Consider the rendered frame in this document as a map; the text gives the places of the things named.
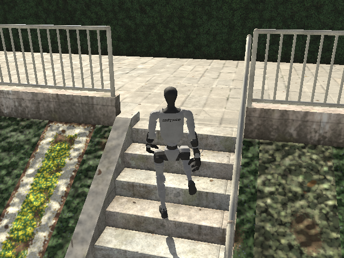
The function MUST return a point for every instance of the stairs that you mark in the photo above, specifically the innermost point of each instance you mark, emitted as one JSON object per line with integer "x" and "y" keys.
{"x": 196, "y": 224}

